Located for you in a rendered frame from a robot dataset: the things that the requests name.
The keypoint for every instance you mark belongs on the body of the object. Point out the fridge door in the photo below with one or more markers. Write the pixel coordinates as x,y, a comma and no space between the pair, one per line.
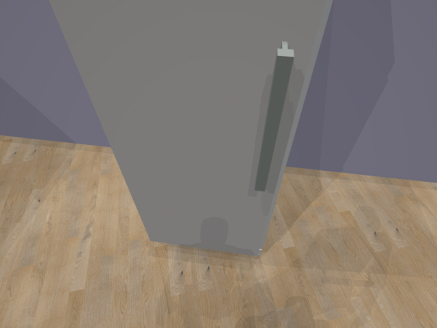
181,89

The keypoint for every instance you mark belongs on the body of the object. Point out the handle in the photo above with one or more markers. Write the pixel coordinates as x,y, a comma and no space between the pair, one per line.
281,75

